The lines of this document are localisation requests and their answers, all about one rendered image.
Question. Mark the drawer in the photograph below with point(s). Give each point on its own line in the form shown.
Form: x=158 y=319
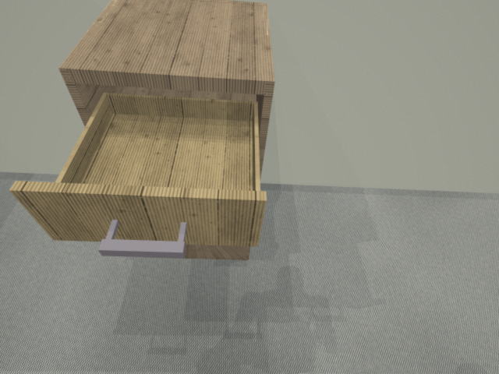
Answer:
x=152 y=162

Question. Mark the handle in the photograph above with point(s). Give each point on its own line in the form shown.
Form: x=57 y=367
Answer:
x=142 y=248

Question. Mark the cabinet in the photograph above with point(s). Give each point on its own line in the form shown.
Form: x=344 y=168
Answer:
x=210 y=49

